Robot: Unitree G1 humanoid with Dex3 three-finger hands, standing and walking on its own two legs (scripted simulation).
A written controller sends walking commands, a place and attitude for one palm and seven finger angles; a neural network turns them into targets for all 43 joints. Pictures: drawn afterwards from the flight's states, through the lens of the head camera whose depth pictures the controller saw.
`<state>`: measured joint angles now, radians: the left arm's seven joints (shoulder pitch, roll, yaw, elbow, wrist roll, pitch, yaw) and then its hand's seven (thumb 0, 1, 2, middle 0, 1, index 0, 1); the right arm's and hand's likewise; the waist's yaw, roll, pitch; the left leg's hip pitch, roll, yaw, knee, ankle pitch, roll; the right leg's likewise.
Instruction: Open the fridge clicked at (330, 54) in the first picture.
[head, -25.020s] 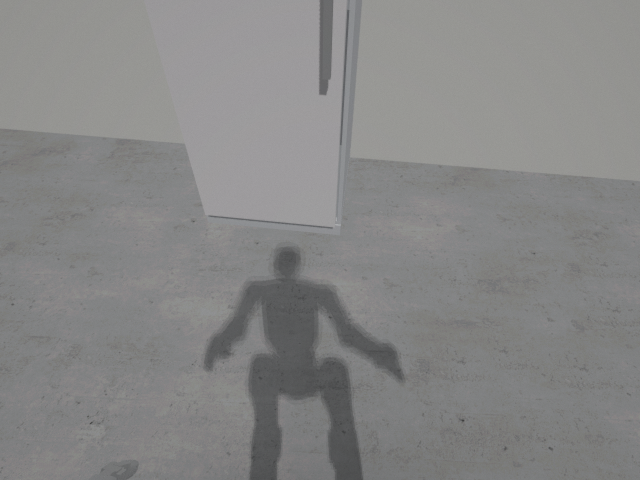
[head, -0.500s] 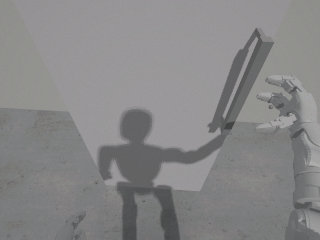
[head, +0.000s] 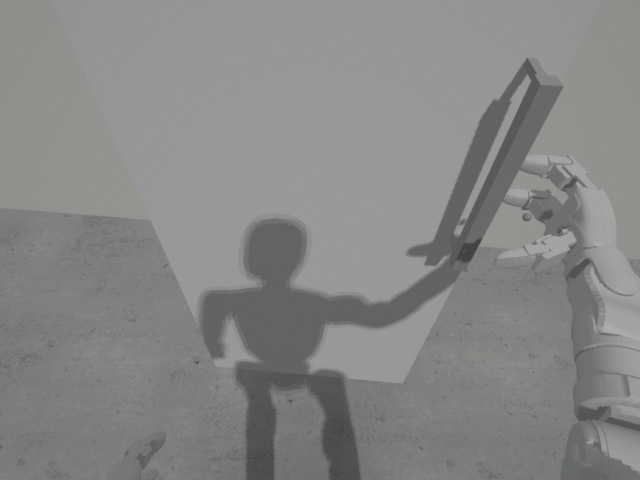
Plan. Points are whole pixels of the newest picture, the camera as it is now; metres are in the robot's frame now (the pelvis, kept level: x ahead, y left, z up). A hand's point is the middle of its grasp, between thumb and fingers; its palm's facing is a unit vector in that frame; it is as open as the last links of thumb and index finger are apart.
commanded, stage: feel for the door with the fingertips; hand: right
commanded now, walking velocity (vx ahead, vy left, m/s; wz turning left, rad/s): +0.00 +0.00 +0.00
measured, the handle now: (488, 182) +0.48 -0.17 +0.14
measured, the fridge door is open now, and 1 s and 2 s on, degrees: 0 0 0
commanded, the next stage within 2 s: slide the fingers in behind the handle in 0.48 s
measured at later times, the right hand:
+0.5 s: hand (512, 200) +0.43 -0.19 +0.15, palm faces +0.00 +1.00 -0.01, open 13.9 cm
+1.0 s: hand (507, 210) +0.42 -0.18 +0.15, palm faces -0.02 +1.00 +0.00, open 13.9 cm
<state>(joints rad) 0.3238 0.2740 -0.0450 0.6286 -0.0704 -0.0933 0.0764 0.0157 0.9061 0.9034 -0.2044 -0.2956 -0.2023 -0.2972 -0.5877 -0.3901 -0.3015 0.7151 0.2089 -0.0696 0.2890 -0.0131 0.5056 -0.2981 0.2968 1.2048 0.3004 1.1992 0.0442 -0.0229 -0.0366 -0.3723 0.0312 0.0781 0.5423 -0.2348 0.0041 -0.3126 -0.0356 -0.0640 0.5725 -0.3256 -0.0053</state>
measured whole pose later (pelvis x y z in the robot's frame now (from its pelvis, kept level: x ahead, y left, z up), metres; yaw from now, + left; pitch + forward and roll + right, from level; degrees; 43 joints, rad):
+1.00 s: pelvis -0.01 +0.00 +0.00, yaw +1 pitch +4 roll +0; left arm 0.36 0.27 -0.04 0.63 -0.07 -0.08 0.05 0.02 0.91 0.90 -0.20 -0.30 -0.20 -0.30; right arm -0.64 -0.36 -0.29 0.78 0.19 -0.13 0.25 -0.01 0.50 -0.30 0.31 1.21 0.31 1.21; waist 0.05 -0.02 -0.05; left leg -0.40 0.03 0.06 0.56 -0.23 0.00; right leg -0.34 -0.04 -0.08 0.59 -0.33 -0.01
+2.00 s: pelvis -0.01 +0.01 +0.00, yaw +0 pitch +3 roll +0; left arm 0.29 0.26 -0.04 0.65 -0.06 -0.09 0.06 0.02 0.91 0.90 -0.20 -0.30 -0.20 -0.30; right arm -0.68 -0.28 -0.20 0.74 0.17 -0.06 0.14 -0.01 0.51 -0.30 0.29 1.20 0.28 1.20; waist 0.03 -0.02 -0.02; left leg -0.37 0.03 0.08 0.54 -0.22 0.01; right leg -0.30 -0.03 -0.06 0.56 -0.30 0.00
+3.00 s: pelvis +0.00 +0.00 +0.00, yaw +0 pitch +4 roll +0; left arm 0.30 0.25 -0.04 0.64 -0.05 -0.09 0.05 0.01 0.91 0.90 -0.20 -0.30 -0.20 -0.30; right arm -0.67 -0.27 -0.21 0.74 0.16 -0.08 0.14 0.00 -0.27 -0.63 0.38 1.31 0.38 1.31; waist 0.03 -0.02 -0.03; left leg -0.38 0.03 0.07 0.54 -0.23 0.01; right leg -0.31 -0.03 -0.07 0.56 -0.32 0.00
